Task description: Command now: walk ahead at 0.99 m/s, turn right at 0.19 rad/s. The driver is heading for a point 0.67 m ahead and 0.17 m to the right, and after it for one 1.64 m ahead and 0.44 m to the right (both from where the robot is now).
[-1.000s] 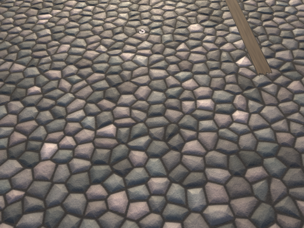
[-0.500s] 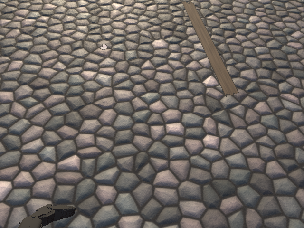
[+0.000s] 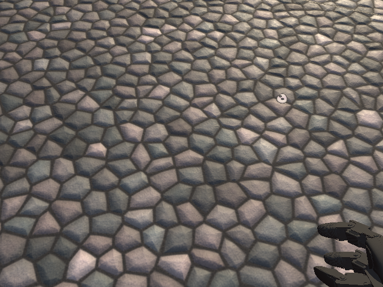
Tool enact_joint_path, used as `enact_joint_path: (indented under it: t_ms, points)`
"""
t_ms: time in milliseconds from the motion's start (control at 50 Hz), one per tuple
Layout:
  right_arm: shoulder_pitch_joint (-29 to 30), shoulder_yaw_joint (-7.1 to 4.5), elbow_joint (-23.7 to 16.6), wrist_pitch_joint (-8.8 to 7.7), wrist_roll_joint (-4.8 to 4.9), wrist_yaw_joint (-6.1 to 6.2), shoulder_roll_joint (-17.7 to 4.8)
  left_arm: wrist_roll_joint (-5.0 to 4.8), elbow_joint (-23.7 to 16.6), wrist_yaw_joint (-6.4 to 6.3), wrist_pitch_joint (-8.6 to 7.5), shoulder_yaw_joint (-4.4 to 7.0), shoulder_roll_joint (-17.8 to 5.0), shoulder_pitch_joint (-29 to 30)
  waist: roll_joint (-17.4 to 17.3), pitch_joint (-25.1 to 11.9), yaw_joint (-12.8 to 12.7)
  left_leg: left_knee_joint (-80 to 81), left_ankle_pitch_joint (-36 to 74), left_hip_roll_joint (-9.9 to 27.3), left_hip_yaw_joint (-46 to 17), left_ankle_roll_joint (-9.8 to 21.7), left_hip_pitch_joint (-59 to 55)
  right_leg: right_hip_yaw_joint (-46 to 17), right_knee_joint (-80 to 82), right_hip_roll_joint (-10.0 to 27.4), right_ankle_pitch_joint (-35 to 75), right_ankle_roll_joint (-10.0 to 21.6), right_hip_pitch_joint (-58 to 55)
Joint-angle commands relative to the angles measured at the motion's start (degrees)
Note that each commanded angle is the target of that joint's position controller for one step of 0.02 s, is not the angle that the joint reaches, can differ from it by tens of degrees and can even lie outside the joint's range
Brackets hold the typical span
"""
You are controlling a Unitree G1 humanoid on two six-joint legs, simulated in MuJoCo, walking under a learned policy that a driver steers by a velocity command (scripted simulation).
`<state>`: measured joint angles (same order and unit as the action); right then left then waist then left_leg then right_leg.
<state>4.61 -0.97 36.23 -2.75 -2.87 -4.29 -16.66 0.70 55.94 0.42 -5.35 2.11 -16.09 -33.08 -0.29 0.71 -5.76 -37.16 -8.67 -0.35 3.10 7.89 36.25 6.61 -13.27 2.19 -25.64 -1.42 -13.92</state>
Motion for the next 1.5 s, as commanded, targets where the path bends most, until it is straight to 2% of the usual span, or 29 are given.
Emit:
enact_joint_path:
  t_ms: [20, 40, 60, 100, 260, 380, 420, 460, 480, 500, 520, 560, 600, 740, 820, 880, 920, 940, 960, 1020, 1080, 1160, 1240, 1300, 1340, 1360, 1380, 1420, 1500]
  points:
    - [-34.9, -5.07, 7.2, 0.10, -1.60, 3.51, -14.7, 0.54, -7.2, -0.36, -0.56, 1.14, -8.7, 9.4, -2.7, -15.4, 21.3, 3.2, -19.0, 9.9, -14.1, 0.3, -57.5, -3.7, -48.4, 3.4, 35.4, 7.6, 38.3]
    - [-32.7, -5.37, 5.1, -0.75, -2.56, 3.84, -18.5, -1.57, -9.9, -0.06, -0.59, -0.45, -0.8, 1.7, -14.8, -24.3, 13.3, 13.3, -34.1, 26.5, -41.9, 1.2, -63.2, -10.9, -67.7, -2.7, -3.4, 7.7, 50.7]
    - [-29.9, -5.20, 5.0, -0.60, -1.01, 3.93, -15.1, -1.82, -10.6, -0.37, -0.31, 1.25, -7.9, 9.3, -7.2, -20.4, 15.6, 21.7, -36.1, 24.7, -46.2, 0.0, -55.4, -13.3, -70.6, -1.8, 4.2, 8.4, 54.5]
    - [-21.4, -3.56, 6.2, -1.51, -0.20, 3.80, -8.4, -1.06, -10.1, 0.35, 0.41, 0.91, -5.9, 11.7, -3.2, -3.4, 9.3, 22.9, -19.7, 19.8, -27.5, -0.2, -37.7, -11.2, -64.4, 3.5, 12.8, 7.7, 54.3]
    - [-21.8, -2.00, 10.8, -5.10, 1.80, 3.32, -1.3, -0.26, -13.0, 3.23, 4.83, 0.20, -0.2, 22.8, -4.5, 7.6, 4.2, 31.9, 11.6, 9.5, 6.9, -5.6, -25.9, -5.2, -50.2, 5.2, 26.7, 6.1, 55.6]
    - [-25.0, -2.61, 11.3, -4.74, 2.13, 5.94, -7.3, -0.90, -14.7, 4.51, 4.38, -0.20, -2.6, 27.2, -2.4, 2.3, 2.7, 25.3, 62.5, 10.2, 15.3, -8.1, -38.6, 6.3, -30.6, -4.2, 33.3, 10.7, 42.1]
    - [-23.2, -4.02, 10.3, -2.71, 1.34, 7.01, -12.2, -0.36, -13.2, 3.77, 4.65, 0.74, -5.9, 17.2, -6.8, -1.1, -4.0, 9.6, 79.3, 14.1, 13.9, -8.5, -41.7, 6.3, -29.8, -6.9, 23.4, 13.0, 33.7]
    - [-17.1, -4.62, 8.3, -0.47, 0.65, 6.42, -12.7, -0.45, -6.5, 1.67, 4.74, 4.13, -11.7, -5.0, -4.1, -9.8, -14.1, -23.8, 62.1, 12.7, 11.3, -6.1, -31.7, -0.6, -25.4, -7.7, 16.2, 16.7, 9.6]
    - [-15.8, -2.62, 8.5, -0.81, 0.14, 4.77, -4.7, -1.02, -6.1, 0.47, 4.92, 4.89, -13.1, -0.6, 7.5, -2.3, -8.8, -46.1, 1.7, 2.2, 9.7, -6.2, -15.2, -8.7, -24.6, -4.1, 13.3, 18.5, 8.0]
    - [-19.8, -1.45, 1.2, -2.21, 1.26, 4.45, -1.7, 0.61, -8.8, 0.60, 5.95, 6.32, -19.6, 6.1, 19.5, -7.3, 0.5, -63.0, -20.5, -5.1, 1.6, -9.7, 8.9, -40.1, -16.3, 6.7, 14.5, 29.7, -5.5]
    - [-18.0, -0.72, -0.6, -4.04, 0.68, 4.65, -4.0, 0.41, -11.0, 0.58, 5.68, 6.61, -18.9, 7.1, 8.6, -11.8, -0.9, -60.9, -17.2, -2.0, -8.0, -8.3, 14.4, -53.5, -4.0, 11.4, 3.2, 31.0, -7.4]
    - [-14.5, -0.73, 0.0, -5.02, 0.48, 4.55, -6.0, 0.43, -9.7, -0.01, 4.84, 4.97, -11.7, 9.4, -5.6, 0.2, 3.8, -47.6, -11.0, 3.2, -8.6, -8.0, 10.6, -47.4, 1.4, 9.4, 3.7, 24.8, 9.7]
    - [-14.4, -0.09, 0.0, -2.64, -1.36, 4.45, -5.0, -0.05, -10.1, -0.69, 2.88, 3.90, -9.9, 11.9, -6.8, 3.0, 7.4, -40.5, -11.5, 5.8, -8.7, -10.0, 3.8, -38.2, 1.0, 4.4, 13.8, 23.0, 22.1]
    - [-1.2, 2.60, -4.0, -1.10, 1.15, 2.30, 0.7, -1.71, -8.3, 0.60, -1.05, 3.05, -8.1, 6.3, -1.3, 4.8, 0.6, -1.0, 18.8, 5.6, 2.1, -7.9, -8.6, -17.8, 7.9, -3.0, 40.2, 14.1, 28.5]
    - [0.7, 0.99, -3.9, -1.77, 1.47, 2.67, -3.2, -0.06, -6.6, -0.12, -1.70, 3.13, -10.6, 4.4, 2.9, 2.2, -0.7, 8.2, 18.4, 1.6, 4.4, -2.6, -7.5, -13.5, 4.9, 1.7, 61.0, 10.2, 9.0]
    - [-17.6, -1.70, 1.9, -1.54, 2.30, 3.19, -8.7, 2.68, -6.8, -1.89, -0.21, 3.83, -13.9, 8.2, 8.0, -7.8, 10.1, 5.2, 4.9, -4.9, 4.4, 0.1, -21.6, -9.4, -16.1, 5.6, 87.5, 8.0, 2.7]
    - [-41.9, -4.32, 8.8, -0.25, 2.24, 4.46, -13.3, 3.54, -9.7, -2.41, 0.58, 3.04, -10.9, 16.3, 1.6, -15.0, 22.2, 2.3, -8.0, 2.2, -5.7, 4.3, -45.8, -4.6, -57.6, 0.5, 62.9, 6.9, 21.9]
    - [-37.8, -5.56, 9.8, 0.33, 1.49, 3.96, -17.1, 0.16, -12.5, -0.46, -0.82, 1.40, -3.7, 9.9, -23.4, -18.1, 11.6, 14.0, -17.3, 15.4, -44.8, 15.3, -61.0, -7.0, -79.2, -11.9, 3.5, 1.6, 50.8]
    - [-30.1, -5.54, 7.1, 0.51, 1.56, 3.02, -13.5, 1.17, -13.5, -0.66, -1.79, 0.31, -6.3, 12.1, -10.7, -16.2, 11.5, 21.6, -22.6, 16.7, -54.1, 16.8, -59.6, -13.3, -79.4, -7.8, 5.1, 3.5, 59.2]
    - [-28.5, -3.78, 9.7, -0.25, 2.01, 3.39, -5.9, 3.00, -17.5, -0.14, -2.07, -0.63, -6.5, 24.3, 6.4, -0.9, 7.9, 24.4, -12.1, 10.1, -35.9, 10.8, -34.0, -13.5, -63.6, 0.0, 9.7, 3.2, 54.0]
    - [-29.1, -3.74, 10.8, -1.63, 2.53, 3.71, -7.5, 4.26, -20.0, 0.51, 0.79, -2.14, -4.6, 23.9, 1.1, 3.0, 3.9, 27.1, -7.8, 5.8, -30.3, 11.1, -22.5, -11.6, -53.6, 2.2, 5.9, 0.7, 51.8]
    - [-28.8, -4.86, 9.6, -2.22, 2.93, 3.40, -9.1, 2.14, -25.5, 1.85, 0.66, -3.98, -2.9, 37.0, -1.2, 6.8, 7.2, 32.2, 1.0, 0.9, -24.0, 7.7, -11.2, -6.6, -29.0, 1.5, 23.6, -1.5, 41.7]
    - [-32.8, -5.88, 10.3, -2.08, 3.80, 3.15, -10.7, 1.27, -26.6, 1.20, 0.41, -3.61, -3.8, 39.7, -2.5, 2.6, 10.6, 26.9, 19.3, 2.2, -24.7, 4.1, -22.3, -6.3, -19.3, -1.4, 31.9, -0.3, 36.0]
    - [-32.5, -6.51, 10.4, -1.74, 3.09, 3.86, -13.3, 1.32, -24.1, -0.34, -0.30, -1.48, -8.1, 29.9, -2.3, -6.0, 5.8, 8.6, 37.7, 1.8, -24.1, 0.6, -29.5, -6.4, -14.9, -4.6, 20.9, 1.6, 22.7]
    - [-27.6, -5.40, 7.7, -2.83, 2.91, 3.62, -9.2, 2.67, -20.1, -2.58, -0.80, 1.68, -14.7, 6.4, 2.7, -19.7, -5.5, -22.0, 17.4, -2.6, -19.1, -0.5, -15.6, -19.8, -16.0, 10.8, -0.8, 4.8, -3.7]
    - [-34.4, -3.00, 5.0, -2.60, 5.70, 3.99, -0.9, 4.45, -19.6, -2.36, -0.40, 2.66, -18.2, 7.2, 19.8, -28.6, 0.1, -39.6, -22.0, -7.6, -12.5, -2.2, 1.9, -50.5, -7.3, 27.9, -14.2, 11.3, -17.0]
    - [-29.9, -2.93, 5.1, -1.46, 3.96, 4.44, -5.4, 3.07, -19.7, -2.18, 0.45, 3.08, -14.9, 11.0, 14.7, -22.8, 0.1, -43.8, -15.7, -2.0, -9.8, -1.1, 8.9, -54.6, -3.4, 25.4, -21.5, 11.7, -10.6]
    - [-20.7, -3.30, 4.9, -0.77, 1.65, 3.30, -6.5, 2.80, -18.1, -1.43, 0.25, 1.22, -6.5, 15.5, 3.1, -7.1, 0.5, -38.8, -7.6, 1.9, -8.3, -1.6, 8.9, -34.8, -3.0, 18.2, -1.7, 10.0, 5.3]
    - [-16.8, -1.65, 1.6, 1.16, 0.51, 1.20, -1.1, 1.28, -11.9, -0.31, -1.76, 0.32, -2.8, 11.5, 6.0, -0.8, 5.2, -33.3, -9.9, 3.8, -9.6, -2.7, 8.2, -20.6, 0.5, 13.5, 18.3, 9.2, 15.2]
